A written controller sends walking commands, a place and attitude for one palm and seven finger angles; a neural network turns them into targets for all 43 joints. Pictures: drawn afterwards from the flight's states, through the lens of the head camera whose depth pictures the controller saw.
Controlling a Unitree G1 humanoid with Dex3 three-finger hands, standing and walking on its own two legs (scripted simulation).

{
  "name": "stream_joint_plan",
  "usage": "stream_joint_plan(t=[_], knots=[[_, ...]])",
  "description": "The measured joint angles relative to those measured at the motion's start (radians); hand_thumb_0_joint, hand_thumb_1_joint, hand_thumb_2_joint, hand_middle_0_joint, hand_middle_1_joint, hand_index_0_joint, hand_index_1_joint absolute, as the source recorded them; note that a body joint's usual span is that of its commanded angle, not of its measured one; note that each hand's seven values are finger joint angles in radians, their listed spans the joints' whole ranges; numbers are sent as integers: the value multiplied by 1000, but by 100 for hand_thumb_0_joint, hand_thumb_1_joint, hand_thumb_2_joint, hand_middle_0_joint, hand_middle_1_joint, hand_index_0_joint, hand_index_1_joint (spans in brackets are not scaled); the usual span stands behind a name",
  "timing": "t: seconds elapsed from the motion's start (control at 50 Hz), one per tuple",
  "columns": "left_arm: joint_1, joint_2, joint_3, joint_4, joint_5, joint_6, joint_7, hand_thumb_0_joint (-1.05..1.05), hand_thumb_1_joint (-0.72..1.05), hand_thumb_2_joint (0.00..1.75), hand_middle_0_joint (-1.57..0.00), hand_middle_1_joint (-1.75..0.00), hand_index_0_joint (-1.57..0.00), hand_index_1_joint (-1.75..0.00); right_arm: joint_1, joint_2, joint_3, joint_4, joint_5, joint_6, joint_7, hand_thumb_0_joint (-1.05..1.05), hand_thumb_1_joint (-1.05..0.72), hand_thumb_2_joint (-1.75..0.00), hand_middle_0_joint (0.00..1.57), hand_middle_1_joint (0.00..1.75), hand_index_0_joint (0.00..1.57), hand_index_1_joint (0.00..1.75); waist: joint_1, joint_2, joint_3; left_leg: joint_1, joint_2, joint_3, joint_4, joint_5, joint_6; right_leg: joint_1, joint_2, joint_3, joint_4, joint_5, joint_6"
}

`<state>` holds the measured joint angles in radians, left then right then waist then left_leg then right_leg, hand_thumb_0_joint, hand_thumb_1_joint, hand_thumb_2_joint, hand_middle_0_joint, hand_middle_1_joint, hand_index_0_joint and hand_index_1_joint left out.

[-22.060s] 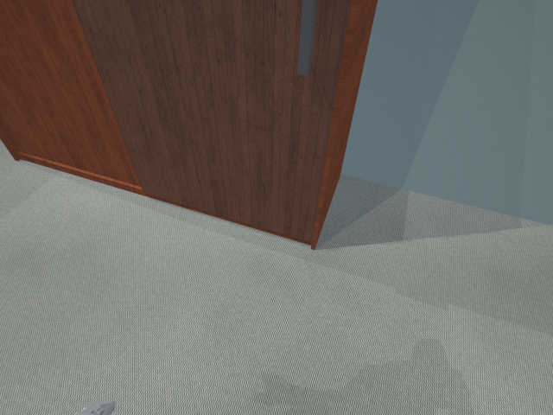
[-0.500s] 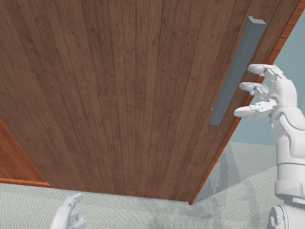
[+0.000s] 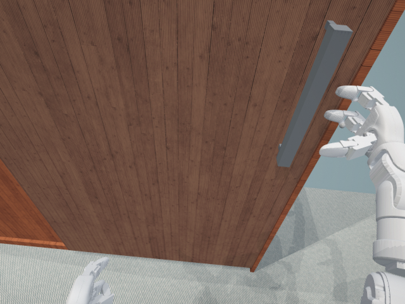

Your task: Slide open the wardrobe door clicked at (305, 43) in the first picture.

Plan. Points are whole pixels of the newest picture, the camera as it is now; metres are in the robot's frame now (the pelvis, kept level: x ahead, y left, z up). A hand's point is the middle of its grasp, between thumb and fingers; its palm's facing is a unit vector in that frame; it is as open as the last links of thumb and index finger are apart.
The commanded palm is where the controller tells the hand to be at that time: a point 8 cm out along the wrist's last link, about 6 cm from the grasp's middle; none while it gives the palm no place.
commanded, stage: move the hooked fingers beside the handle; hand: right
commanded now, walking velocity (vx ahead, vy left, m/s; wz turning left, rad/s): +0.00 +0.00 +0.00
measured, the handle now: (302, 104) +0.46 -0.16 +0.21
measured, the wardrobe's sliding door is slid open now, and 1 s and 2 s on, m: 0.00 0.00 0.00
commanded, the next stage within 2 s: feel for the door with the fingertips in 1.00 s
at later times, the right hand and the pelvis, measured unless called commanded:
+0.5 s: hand (344, 124) +0.39 -0.22 +0.22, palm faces +0.07 +1.00 -0.03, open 14.0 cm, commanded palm +0.36 -0.27 +0.22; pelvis +0.00 -0.01 +0.00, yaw +0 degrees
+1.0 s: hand (343, 122) +0.39 -0.22 +0.22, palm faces +0.06 +1.00 -0.03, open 14.0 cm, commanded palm +0.36 -0.26 +0.22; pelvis +0.00 +0.00 +0.00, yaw +0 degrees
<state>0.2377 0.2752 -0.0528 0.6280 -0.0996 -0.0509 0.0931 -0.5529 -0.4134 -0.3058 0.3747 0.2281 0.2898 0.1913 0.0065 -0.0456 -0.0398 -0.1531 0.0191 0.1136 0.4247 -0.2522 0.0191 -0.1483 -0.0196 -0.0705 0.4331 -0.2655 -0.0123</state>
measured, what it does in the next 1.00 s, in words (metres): stands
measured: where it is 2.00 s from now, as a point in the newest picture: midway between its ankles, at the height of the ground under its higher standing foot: outside the picture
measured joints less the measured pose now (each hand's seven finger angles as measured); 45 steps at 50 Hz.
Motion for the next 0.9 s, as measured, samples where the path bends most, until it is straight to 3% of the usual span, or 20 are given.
stream_joint_plan(t=[0.46, 0.9], knots=[[14, -1, 0, -2, 2, -9, -3, 1, 91, 90, -20, -30, -20, -30, -19, -17, -17, 49, -3, -19, 17, -1, 50, -30, 30, 120, 30, 120, 10, -1, -2, -14, 3, -9, -3, 4, -6, -12, 4, -7, -2, -1, -6], [-2, -1, 0, -4, 2, -9, -1, 1, 91, 90, -20, -30, -20, -30, -23, -10, -7, 25, 1, -19, 21, -1, 50, -30, 30, 120, 30, 120, 1, 0, -2, -8, 3, -3, -7, 2, -5, -10, 4, -1, -2, -2, -5]])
